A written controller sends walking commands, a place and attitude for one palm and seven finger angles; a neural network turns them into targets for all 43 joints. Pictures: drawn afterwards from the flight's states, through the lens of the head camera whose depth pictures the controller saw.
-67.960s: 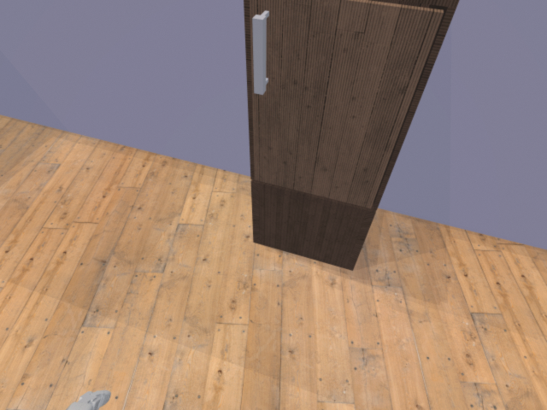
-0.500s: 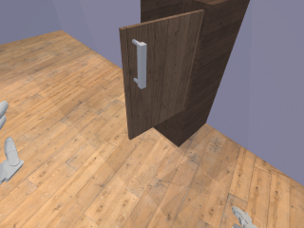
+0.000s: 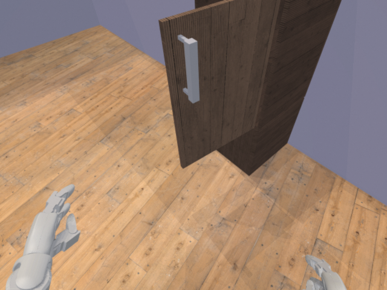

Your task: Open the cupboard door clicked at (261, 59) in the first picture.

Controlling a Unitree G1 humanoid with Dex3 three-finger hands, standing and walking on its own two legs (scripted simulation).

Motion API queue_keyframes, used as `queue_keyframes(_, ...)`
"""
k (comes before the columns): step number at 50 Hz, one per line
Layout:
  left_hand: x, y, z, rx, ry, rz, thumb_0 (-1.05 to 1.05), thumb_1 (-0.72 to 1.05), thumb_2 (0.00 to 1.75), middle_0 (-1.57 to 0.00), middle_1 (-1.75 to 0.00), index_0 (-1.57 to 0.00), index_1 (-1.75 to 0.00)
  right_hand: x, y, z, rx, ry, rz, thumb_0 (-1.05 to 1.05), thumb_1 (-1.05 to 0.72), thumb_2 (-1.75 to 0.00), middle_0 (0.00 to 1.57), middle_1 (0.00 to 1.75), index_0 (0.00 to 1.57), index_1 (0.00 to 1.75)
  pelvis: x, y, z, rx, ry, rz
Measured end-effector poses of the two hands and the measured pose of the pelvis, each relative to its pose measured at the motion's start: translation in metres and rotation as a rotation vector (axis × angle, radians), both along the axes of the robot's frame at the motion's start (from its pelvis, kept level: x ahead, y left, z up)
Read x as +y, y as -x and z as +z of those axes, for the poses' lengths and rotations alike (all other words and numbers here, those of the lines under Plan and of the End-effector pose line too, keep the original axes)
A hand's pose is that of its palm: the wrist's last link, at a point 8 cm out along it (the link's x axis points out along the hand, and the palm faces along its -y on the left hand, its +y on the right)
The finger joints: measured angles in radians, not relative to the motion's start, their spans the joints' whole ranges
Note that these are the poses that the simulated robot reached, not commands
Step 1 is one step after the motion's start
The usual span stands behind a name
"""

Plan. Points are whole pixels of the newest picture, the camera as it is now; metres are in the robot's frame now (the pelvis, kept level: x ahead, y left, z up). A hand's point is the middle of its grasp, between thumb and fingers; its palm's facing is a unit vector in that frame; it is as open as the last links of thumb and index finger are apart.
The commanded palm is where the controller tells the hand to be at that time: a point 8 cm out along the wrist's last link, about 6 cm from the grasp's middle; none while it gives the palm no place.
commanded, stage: let the arm hang, fingers relaxed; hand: left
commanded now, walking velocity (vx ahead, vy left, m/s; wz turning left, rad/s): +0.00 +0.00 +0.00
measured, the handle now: (188, 70) +0.64 +0.04 +0.13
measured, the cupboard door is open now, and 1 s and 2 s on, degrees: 84 84 84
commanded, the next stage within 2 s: look to check the result in 0.98 s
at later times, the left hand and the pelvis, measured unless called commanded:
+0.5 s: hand out of the picture -0.02 +0.20 -0.15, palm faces +0.02 -0.96 -0.28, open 7.3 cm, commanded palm none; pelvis +0.00 -0.01 +0.02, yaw +0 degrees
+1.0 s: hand out of the picture +0.04 +0.18 -0.15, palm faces +0.01 -0.98 -0.22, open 7.4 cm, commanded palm none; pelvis +0.01 +0.00 +0.02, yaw +0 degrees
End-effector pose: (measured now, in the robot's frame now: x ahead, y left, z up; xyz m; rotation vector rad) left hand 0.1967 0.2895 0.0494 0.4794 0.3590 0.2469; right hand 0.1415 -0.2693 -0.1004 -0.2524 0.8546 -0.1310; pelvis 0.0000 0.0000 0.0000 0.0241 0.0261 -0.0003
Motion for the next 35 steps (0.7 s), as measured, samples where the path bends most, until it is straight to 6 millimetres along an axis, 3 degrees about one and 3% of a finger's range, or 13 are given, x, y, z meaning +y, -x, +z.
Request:
queue_keyframes(4,-0.028,0.047,-0.104,0.440,0.154,0.047,0.01,0.90,0.90,-0.19,-0.30,-0.19,-0.30,-0.001,0.012,-0.011,0.075,-0.021,-0.019,0.01,-0.91,-0.90,0.20,0.30,0.20,0.30,-0.005,0.002,0.000,-0.015,-0.001,0.001)
queue_keyframes(7,-0.059,0.097,-0.152,0.672,0.272,0.062,0.01,0.90,0.90,-0.20,-0.30,-0.19,-0.30,0.001,0.033,-0.012,0.168,-0.015,-0.033,0.01,-0.91,-0.90,0.20,0.30,0.20,0.30,-0.010,0.002,0.003,-0.026,0.003,0.008)
queue_keyframes(9,-0.077,0.128,-0.172,0.789,0.341,0.082,0.02,0.90,0.90,-0.20,-0.30,-0.20,-0.30,0.002,0.050,-0.012,0.242,-0.006,-0.039,0.01,-0.91,-0.90,0.20,0.30,0.20,0.30,-0.011,0.003,0.006,-0.033,0.009,0.009)
queue_keyframes(15,-0.068,0.187,-0.180,0.932,0.367,0.218,0.00,0.97,0.90,-0.20,-0.30,-0.20,-0.30,0.012,0.095,-0.019,0.426,-0.014,-0.052,0.01,-0.91,-0.90,0.20,0.30,0.20,0.30,-0.014,0.005,0.013,-0.041,0.029,0.018)
queue_keyframes(21,-0.051,0.217,-0.169,1.011,0.325,0.286,0.01,0.94,0.90,-0.20,-0.30,-0.20,-0.30,0.028,0.122,-0.030,0.502,-0.068,-0.079,0.01,-0.91,-0.90,0.20,0.30,0.20,0.30,-0.009,0.005,0.016,-0.047,0.032,0.012)
queue_keyframes(27,-0.040,0.214,-0.162,1.012,0.292,0.304,0.01,0.92,0.90,-0.20,-0.30,-0.20,-0.30,0.041,0.139,-0.037,0.538,-0.106,-0.101,0.01,-0.91,-0.90,0.20,0.30,0.20,0.30,-0.005,0.004,0.018,-0.050,0.027,0.003)
queue_keyframes(35,-0.045,0.184,-0.165,0.954,0.306,0.259,0.01,0.91,0.90,-0.20,-0.30,-0.19,-0.30,0.047,0.147,-0.036,0.550,-0.112,-0.125,0.01,-0.91,-0.90,0.20,0.30,0.20,0.30,-0.001,0.001,0.018,-0.053,0.022,-0.005)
